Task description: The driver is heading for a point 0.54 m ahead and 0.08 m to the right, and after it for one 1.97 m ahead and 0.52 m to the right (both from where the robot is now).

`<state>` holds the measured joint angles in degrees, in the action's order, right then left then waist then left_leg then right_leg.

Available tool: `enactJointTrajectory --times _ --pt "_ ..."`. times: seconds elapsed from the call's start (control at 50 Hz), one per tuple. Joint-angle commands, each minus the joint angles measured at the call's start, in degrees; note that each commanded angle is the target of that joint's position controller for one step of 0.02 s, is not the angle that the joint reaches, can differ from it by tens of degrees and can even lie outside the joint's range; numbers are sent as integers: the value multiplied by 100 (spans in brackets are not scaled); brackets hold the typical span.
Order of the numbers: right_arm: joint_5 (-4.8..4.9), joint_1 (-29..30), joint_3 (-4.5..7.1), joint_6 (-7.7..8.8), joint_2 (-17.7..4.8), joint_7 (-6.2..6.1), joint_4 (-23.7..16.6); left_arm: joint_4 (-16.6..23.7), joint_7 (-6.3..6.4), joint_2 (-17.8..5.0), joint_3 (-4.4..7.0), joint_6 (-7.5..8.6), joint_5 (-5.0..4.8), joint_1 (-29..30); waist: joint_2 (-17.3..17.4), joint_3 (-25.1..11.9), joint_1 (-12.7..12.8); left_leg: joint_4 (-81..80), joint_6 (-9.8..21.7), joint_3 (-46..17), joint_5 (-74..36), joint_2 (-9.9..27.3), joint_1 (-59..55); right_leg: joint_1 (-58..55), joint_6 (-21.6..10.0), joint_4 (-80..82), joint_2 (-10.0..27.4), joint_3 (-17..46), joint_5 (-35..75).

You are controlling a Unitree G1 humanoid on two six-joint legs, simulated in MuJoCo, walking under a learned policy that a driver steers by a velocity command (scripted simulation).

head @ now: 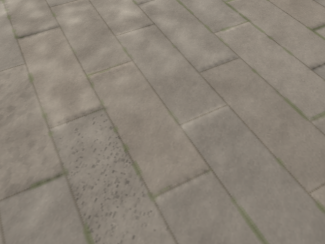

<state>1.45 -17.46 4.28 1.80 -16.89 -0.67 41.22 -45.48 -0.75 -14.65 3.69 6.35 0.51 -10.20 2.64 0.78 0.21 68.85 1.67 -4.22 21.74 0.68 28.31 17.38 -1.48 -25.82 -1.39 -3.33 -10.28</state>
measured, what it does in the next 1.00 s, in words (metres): walks ahead: left foot, then right foot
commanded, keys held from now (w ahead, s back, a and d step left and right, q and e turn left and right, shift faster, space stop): w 0.30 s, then w+e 0.38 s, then e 0.32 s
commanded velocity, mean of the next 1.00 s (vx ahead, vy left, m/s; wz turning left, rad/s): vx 0.43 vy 0.00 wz -0.17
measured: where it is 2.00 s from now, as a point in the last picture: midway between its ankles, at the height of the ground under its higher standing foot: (164, 224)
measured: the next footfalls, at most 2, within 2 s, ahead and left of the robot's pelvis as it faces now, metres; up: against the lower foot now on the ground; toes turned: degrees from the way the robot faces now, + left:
left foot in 0.34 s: +0.33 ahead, +0.17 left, +0.00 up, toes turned +7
right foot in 0.86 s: +0.61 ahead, -0.08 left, +0.00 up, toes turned -12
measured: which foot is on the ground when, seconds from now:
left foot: up 0.00-0.32, down 0.34-0.86, up 0.88-1.00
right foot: down 0.00-0.34, up 0.36-0.84, down 0.86-1.00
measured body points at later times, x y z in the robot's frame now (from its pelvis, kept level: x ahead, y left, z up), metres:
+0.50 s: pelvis +0.26 +0.07 +0.00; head +0.29 +0.09 +0.45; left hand +0.31 +0.35 -0.13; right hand +0.41 -0.19 -0.09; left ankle +0.29 +0.16 -0.74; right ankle +0.21 -0.10 -0.64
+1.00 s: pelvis +0.49 +0.02 -0.01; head +0.54 -0.01 +0.43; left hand +0.71 +0.25 -0.11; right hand +0.55 -0.29 -0.13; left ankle +0.43 +0.18 -0.63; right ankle +0.57 -0.07 -0.74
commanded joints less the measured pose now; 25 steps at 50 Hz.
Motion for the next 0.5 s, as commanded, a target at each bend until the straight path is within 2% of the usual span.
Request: enactJointTrajectory --times 0.02,0.08,0.12,0.18,0.24,0.28,0.3,0.32,0.34,0.36,0.38,0.4,0.42,0.44,0.46,0.5 --pt "11 25 87 35 -257 25 -519 120 -12 -617 139 87 -8 -185 -825 -71 34 -219 -16 -248 -370 546 1034 -819 -992 1592 1563 1579 194" --pt "-55 340 22 59 -160 24 -643 -28 -24 -835 203 125 -43 -333 -632 -44 42 -1080 -86 -238 -925 561 1248 -992 -1153 1751 1617 1142 961" --pt "-77 635 -27 116 -114 80 -704 -80 -16 -907 209 83 -93 -349 -602 -18 101 -1848 -99 -45 -1518 575 1153 -1081 -1079 1775 1497 763 1247" --pt "-59 1253 -102 203 -15 182 -833 -188 2 -1033 212 -4 -163 -600 -625 108 344 -2859 -100 350 -2110 465 763 -1095 -930 1729 1357 387 1270" --pt "-4 1685 -100 225 -88 253 -1013 -355 -5 -1171 225 -106 -219 -956 -713 231 469 -3374 -16 475 -1869 348 685 -1507 -874 1597 1588 454 1274" --pt "-10 1713 -61 237 -214 283 -1079 -435 8 -1257 240 -184 -258 -1002 -824 233 356 -3653 146 541 -1476 242 505 -1812 -790 1346 1751 480 1709" --pt "-33 1467 -5 244 -323 284 -1032 -450 22 -1314 245 -218 -271 -938 -871 89 145 -3843 255 643 -1393 105 51 -1868 -712 1004 1738 399 2424" --pt "-75 858 105 253 -489 262 -847 -474 31 -1275 215 -248 -296 -902 -797 -272 -232 -4152 397 768 -1597 -67 -971 -1698 -584 232 1543 214 3244" --pt "-111 -35 263 243 -796 204 -591 -460 44 -1091 130 -240 -247 -938 -670 -865 -646 -4066 563 593 -1779 59 -2441 -1045 -392 -899 1258 27 3136" --pt "-240 -964 391 205 -1337 97 -479 -237 28 -597 -49 -184 -74 -1006 333 -1757 -880 -4011 1086 -1259 -1721 1551 -4374 676 -62 -3026 743 -188 1002" --pt "-234 -989 367 209 -1469 115 -486 -209 9 -315 -154 -63 -134 -1384 1345 -2369 -606 -4834 1686 -3505 -1081 2464 -5029 2035 58 -4396 31 563 -2400" --pt "-198 -823 233 237 -953 139 -468 -232 -13 -928 27 -33 -312 -1000 658 -1732 -736 -4957 1451 -2993 -763 2257 -4530 2591 22 -4914 325 1002 -2207" --pt "-149 -478 156 262 -753 149 -456 -114 -26 -991 57 -25 -358 -675 557 -1023 -593 -5063 1236 -2049 -1036 2034 -3796 2741 -26 -4803 559 886 -1681" --pt "-147 -94 102 284 -566 170 -449 -133 2 -907 61 -57 -290 -536 259 -697 -389 -5254 1091 -1474 -1258 1758 -3122 2531 0 -4518 772 818 -1214" --pt "-158 173 66 327 -409 192 -445 -158 17 -869 96 -128 -230 -558 363 -419 -210 -5497 1013 -1006 -1485 1565 -2590 2288 41 -4256 908 835 -863" --pt "-210 405 70 443 -304 194 -357 -250 23 -632 83 -301 -249 -801 394 -292 35 -5886 989 -451 -1834 1435 -2020 1825 120 -4163 971 852 -427"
